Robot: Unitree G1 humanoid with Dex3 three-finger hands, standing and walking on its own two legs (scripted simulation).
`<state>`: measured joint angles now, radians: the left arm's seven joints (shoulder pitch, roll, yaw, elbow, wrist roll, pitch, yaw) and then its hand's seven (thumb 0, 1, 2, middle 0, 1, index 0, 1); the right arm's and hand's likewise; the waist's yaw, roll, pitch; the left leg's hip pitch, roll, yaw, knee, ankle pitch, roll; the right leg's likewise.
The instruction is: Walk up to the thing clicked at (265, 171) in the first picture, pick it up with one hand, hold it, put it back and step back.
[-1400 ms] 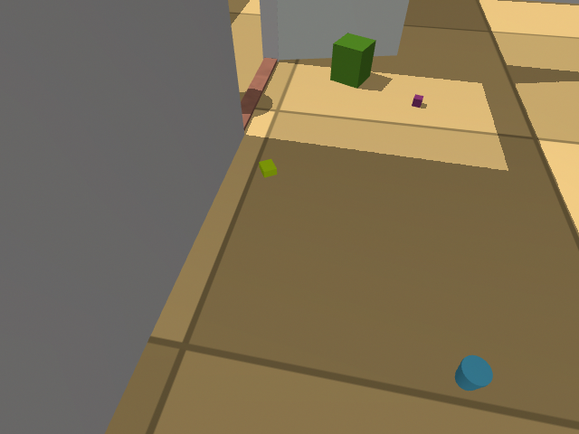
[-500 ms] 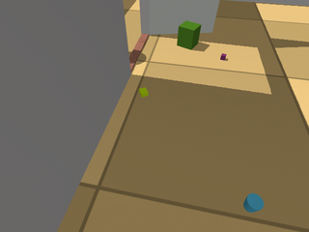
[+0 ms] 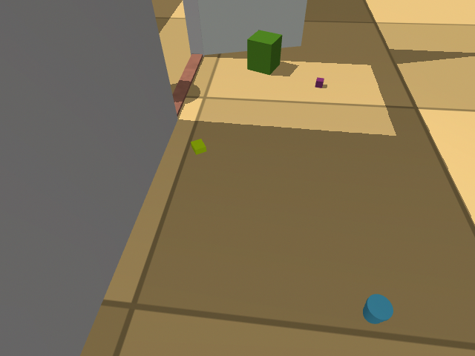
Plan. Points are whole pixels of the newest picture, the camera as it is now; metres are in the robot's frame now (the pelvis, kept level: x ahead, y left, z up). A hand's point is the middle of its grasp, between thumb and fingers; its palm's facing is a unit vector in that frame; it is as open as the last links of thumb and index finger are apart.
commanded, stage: walk up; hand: left
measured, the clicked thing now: (198, 146) +1.41 +0.23 -0.75
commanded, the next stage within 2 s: none
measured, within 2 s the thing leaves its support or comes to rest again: neither
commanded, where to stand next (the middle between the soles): +1.03 +0.03 m, yaw -1 degrees
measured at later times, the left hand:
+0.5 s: hand (106, 335) +0.22 +0.28 -0.17, palm faces +0.04 -0.94 -0.33, open 7.4 cm
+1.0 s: hand (143, 187) +0.57 +0.26 -0.13, palm faces -0.05 -0.91 -0.41, open 7.4 cm
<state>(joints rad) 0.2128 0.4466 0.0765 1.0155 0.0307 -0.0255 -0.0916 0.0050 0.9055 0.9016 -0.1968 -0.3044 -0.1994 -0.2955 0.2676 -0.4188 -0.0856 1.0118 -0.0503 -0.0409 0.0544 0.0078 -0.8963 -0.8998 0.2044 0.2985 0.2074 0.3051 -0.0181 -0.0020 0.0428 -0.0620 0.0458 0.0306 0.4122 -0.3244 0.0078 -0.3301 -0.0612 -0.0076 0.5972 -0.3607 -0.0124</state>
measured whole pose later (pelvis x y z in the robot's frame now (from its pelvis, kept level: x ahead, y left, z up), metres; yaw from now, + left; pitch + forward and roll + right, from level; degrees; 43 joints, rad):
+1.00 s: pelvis +0.47 -0.01 -0.02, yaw +0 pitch -3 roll +0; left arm 0.23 0.39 0.06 0.86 0.01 -0.08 -0.08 0.00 0.91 0.90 -0.20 -0.30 -0.20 -0.30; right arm 0.35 -0.43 -0.06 0.86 -0.01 -0.05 0.04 0.01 -0.90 -0.90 0.20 0.30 0.20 0.30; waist -0.02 0.07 0.08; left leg -0.12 0.07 0.05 0.85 -0.51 0.03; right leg -0.41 -0.03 -0.08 0.67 -0.21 -0.03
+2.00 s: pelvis +0.82 +0.00 -0.01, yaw -1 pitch -4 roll +2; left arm 0.24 0.38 0.04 0.84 0.01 -0.08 -0.05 0.00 0.90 0.90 -0.20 -0.30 -0.20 -0.30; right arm 0.35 -0.41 -0.03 0.85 -0.01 -0.03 0.03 0.01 -0.90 -0.90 0.20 0.30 0.20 0.30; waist -0.01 0.05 0.11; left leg -0.26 0.01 0.04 1.01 -0.50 0.04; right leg -0.34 -0.03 -0.06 0.62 -0.22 -0.05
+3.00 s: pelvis +0.94 +0.02 +0.00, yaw -1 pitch -3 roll +0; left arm 0.14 0.37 0.00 1.05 0.00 -0.03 -0.01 0.00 0.90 0.90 -0.20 -0.30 -0.20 -0.30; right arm 0.15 -0.36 0.01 1.05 0.00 -0.01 0.02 0.01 -0.90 -0.90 0.20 0.30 0.20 0.30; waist 0.01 0.02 0.06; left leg -0.23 0.02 0.04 0.52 -0.23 0.00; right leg -0.22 -0.04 -0.01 0.53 -0.26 0.02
